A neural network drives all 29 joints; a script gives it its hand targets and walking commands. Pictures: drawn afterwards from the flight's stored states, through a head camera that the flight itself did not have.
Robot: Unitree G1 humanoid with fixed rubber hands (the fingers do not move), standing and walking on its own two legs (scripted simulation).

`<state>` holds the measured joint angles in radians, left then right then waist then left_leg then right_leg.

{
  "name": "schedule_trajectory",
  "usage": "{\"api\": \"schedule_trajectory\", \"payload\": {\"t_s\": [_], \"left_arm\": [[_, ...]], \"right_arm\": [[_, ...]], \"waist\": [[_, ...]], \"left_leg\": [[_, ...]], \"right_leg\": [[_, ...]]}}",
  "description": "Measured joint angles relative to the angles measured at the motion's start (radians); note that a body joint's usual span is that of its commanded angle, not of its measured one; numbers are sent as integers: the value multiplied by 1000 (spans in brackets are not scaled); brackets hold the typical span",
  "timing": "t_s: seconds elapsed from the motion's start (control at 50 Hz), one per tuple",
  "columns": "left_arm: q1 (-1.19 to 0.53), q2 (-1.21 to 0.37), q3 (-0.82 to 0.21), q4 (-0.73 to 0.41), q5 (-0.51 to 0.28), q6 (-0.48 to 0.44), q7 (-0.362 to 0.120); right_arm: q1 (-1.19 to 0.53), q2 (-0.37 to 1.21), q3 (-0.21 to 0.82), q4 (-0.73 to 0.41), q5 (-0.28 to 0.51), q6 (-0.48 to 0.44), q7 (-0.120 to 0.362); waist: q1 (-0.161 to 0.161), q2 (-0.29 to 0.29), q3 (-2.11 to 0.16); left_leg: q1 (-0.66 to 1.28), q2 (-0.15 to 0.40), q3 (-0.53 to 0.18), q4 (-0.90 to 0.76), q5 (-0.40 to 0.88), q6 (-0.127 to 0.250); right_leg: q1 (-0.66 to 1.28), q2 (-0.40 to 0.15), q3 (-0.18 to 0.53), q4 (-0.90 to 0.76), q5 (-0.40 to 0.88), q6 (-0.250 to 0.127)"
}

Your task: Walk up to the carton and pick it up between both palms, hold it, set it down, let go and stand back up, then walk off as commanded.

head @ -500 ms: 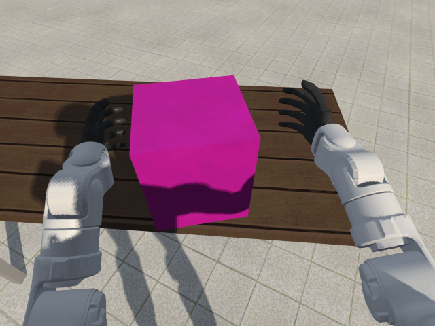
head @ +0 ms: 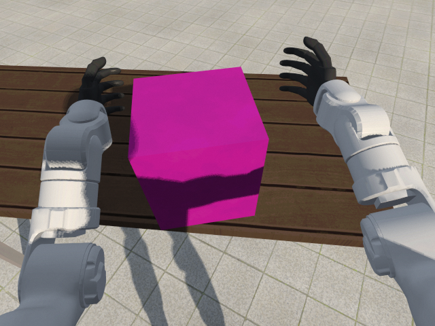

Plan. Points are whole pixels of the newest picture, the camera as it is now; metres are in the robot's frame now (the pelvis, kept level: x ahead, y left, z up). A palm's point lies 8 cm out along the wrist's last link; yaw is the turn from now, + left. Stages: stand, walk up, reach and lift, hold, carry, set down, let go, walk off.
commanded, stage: reach and lift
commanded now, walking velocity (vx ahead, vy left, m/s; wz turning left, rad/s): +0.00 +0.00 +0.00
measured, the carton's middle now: (198, 152) +0.44 +0.10 +0.05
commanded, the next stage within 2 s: none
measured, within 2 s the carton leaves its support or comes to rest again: neither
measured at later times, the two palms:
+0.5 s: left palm (110, 135) +0.41 +0.25 +0.13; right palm (314, 109) +0.48 -0.12 +0.14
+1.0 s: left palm (121, 142) +0.41 +0.24 +0.10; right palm (307, 119) +0.49 -0.12 +0.11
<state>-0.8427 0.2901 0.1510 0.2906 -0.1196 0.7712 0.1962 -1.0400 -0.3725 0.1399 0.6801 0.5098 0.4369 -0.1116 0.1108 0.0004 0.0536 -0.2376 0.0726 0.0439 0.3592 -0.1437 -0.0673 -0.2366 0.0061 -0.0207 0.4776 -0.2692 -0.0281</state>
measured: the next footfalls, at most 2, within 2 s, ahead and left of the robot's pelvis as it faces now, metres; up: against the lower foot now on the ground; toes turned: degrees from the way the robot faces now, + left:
none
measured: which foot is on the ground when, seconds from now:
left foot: down 0.00-1.00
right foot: down 0.00-1.00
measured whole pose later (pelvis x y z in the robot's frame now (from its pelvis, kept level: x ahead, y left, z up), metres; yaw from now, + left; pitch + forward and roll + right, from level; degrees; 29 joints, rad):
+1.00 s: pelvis +0.00 +0.01 -0.01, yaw -1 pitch +14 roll +0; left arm -0.85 0.16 0.15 0.85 -0.12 0.08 0.14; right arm -1.06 -0.36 0.19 1.14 0.42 0.01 -0.04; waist 0.17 0.01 -0.08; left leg -0.52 0.09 0.04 0.44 -0.15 -0.07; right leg -0.48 0.03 -0.02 0.48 -0.23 -0.03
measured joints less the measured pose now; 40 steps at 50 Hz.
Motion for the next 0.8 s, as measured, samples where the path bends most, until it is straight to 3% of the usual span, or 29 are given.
{"api": "schedule_trajectory", "payload": {"t_s": [0.1,0.36,0.5,0.64,0.8], "left_arm": [[-26,1,0,115,0,-57,-15],[-26,-15,0,269,0,-271,-46],[-23,-62,0,439,0,-439,-57],[-16,-96,0,536,0,-624,-55],[-11,-112,0,561,0,-686,-54]], "right_arm": [[-29,0,25,54,0,-12,0],[-28,0,30,203,0,-149,12],[-27,0,37,340,-38,-253,38],[-24,1,43,427,-53,-367,59],[-22,3,50,455,-55,-419,69]], "waist": [[2,-3,-10],[9,1,-21],[33,-2,-34],[47,5,-86],[55,15,-117]], "left_leg": [[-17,0,0,1,-1,0],[-77,4,0,27,-5,0],[-115,11,0,40,-5,0],[-214,20,-2,67,-5,0],[-272,21,-2,78,-6,0]], "right_leg": [[-16,0,0,0,0,0],[-65,3,1,0,11,0],[-97,10,2,0,18,0],[-186,19,2,0,33,0],[-239,19,3,0,39,0]]}}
